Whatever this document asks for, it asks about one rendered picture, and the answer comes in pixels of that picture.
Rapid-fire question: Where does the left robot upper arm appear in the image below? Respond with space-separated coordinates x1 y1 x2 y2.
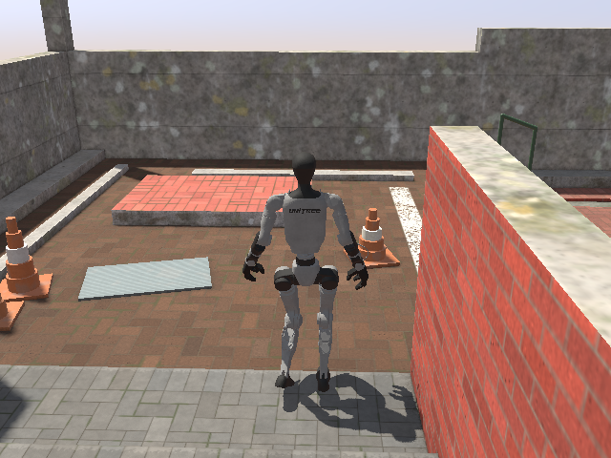
256 194 284 246

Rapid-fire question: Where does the robot right shin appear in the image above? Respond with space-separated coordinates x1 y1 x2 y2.
318 313 333 379

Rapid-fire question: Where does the robot right forearm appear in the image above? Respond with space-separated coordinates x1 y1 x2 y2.
344 231 365 271

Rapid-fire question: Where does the robot head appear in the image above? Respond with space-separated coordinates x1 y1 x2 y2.
288 152 321 198

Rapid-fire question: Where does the robot left hand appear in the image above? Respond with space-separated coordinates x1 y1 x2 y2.
242 262 264 281

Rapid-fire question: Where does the right robot upper arm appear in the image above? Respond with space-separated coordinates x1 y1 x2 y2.
325 193 353 246

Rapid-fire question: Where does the robot left forearm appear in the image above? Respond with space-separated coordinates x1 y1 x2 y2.
245 231 265 266

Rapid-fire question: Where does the robot right hand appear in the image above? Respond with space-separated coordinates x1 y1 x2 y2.
347 266 369 290

